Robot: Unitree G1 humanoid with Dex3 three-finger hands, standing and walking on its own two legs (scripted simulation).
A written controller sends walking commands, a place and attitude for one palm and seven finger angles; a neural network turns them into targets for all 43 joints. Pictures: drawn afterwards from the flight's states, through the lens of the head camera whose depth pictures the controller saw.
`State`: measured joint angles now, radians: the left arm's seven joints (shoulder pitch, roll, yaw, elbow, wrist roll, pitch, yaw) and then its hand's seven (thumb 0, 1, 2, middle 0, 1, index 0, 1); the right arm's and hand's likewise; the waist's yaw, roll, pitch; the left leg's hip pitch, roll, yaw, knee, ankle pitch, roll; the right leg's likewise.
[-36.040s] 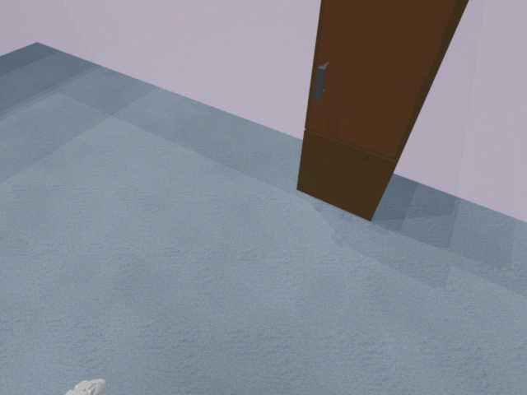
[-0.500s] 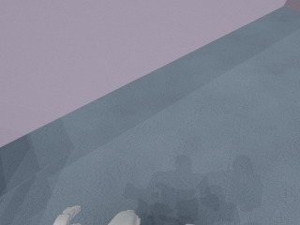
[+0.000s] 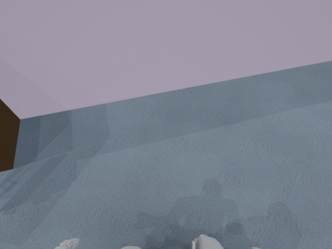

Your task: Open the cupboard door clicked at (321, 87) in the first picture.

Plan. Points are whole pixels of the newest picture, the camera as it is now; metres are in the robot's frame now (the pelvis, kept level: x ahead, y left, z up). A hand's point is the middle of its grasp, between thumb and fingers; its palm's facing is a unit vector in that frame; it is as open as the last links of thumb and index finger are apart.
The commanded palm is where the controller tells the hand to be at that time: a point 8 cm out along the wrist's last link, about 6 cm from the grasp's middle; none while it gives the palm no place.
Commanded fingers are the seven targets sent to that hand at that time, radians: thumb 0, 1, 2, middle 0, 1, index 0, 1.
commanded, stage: turn to face it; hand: left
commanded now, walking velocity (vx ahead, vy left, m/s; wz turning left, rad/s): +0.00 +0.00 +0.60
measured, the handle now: out of the picture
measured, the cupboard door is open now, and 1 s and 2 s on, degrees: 45 45 45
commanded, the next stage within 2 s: take the last steps up to it in 1.68 s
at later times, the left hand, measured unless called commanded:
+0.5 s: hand out of the picture -0.01 +0.17 -0.18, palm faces +0.36 -0.91 -0.21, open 7.4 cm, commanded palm none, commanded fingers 0.00 0.90 0.90 -0.20 -0.30 -0.20 -0.30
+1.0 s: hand out of the picture -0.01 +0.16 -0.15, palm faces +0.57 -0.77 -0.29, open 7.3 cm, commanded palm none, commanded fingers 0.00 0.90 0.90 -0.20 -0.30 -0.20 -0.30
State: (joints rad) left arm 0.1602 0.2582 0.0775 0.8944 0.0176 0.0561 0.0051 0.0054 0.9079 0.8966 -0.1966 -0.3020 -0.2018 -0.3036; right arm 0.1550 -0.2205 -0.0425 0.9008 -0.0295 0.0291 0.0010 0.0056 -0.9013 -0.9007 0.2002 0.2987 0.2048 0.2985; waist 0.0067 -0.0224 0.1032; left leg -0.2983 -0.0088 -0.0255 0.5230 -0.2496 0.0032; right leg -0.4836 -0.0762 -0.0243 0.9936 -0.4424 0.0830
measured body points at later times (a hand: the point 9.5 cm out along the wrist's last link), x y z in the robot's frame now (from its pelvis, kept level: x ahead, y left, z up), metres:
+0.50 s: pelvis +0.00 -0.03 -0.01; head +0.05 +0.00 +0.44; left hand -0.03 +0.22 -0.16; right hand +0.20 -0.24 -0.14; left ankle -0.04 +0.08 -0.74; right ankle +0.02 -0.14 -0.73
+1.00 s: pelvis +0.03 -0.07 +0.00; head +0.08 -0.06 +0.44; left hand -0.04 +0.20 -0.12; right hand +0.24 -0.24 -0.16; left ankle -0.06 +0.03 -0.66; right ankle +0.09 -0.16 -0.73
